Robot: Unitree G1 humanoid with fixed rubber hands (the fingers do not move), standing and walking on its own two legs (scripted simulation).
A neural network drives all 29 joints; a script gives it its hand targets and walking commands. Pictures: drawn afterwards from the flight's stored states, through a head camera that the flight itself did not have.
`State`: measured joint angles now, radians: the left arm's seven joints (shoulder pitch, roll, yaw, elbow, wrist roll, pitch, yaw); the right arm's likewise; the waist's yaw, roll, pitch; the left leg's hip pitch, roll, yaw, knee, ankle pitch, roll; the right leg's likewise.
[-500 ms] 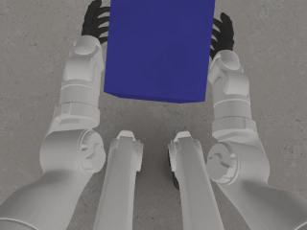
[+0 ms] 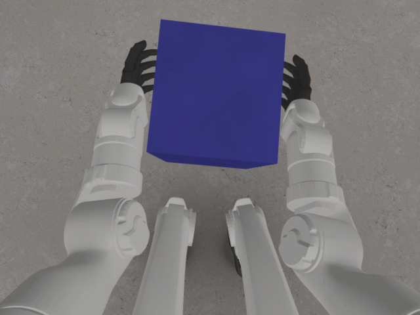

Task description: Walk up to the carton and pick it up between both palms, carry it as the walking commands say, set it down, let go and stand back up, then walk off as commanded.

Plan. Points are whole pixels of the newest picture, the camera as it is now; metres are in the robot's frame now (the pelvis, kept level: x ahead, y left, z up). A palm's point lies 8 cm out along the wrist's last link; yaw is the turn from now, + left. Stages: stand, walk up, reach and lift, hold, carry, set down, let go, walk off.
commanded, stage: reach and lift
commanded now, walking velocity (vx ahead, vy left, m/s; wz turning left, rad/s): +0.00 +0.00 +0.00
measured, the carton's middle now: (213, 111) +0.48 +0.01 -0.13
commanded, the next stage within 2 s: none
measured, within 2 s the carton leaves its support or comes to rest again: neither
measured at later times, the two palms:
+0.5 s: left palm (122, 80) +0.47 +0.15 +0.01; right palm (318, 96) +0.45 -0.14 +0.01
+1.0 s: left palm (106, 70) +0.45 +0.14 +0.08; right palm (352, 89) +0.43 -0.15 +0.09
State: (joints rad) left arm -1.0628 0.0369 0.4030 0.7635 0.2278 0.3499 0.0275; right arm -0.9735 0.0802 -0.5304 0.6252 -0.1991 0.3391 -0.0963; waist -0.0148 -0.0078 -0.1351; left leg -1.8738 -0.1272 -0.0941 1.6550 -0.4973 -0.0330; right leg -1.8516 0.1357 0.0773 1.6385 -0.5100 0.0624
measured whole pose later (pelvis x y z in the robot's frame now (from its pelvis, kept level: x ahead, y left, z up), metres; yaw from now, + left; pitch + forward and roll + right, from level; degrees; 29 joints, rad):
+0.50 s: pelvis +0.02 +0.00 +0.06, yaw +1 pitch +37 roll -2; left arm -0.88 -0.02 0.39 0.73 0.22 0.31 0.03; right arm -0.80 0.12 -0.49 0.60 -0.20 0.30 -0.09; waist -0.03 0.00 -0.18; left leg -1.61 -0.13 -0.11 1.44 -0.47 -0.02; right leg -1.58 0.12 0.10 1.42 -0.49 0.05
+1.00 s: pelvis +0.05 +0.00 +0.13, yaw +2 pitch +31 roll -1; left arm -0.68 -0.07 0.36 0.67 0.22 0.28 0.03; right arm -0.62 0.15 -0.45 0.56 -0.20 0.28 -0.07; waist -0.04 0.00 -0.18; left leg -1.28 -0.12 -0.13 1.17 -0.42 -0.01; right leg -1.26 0.11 0.12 1.16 -0.43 0.04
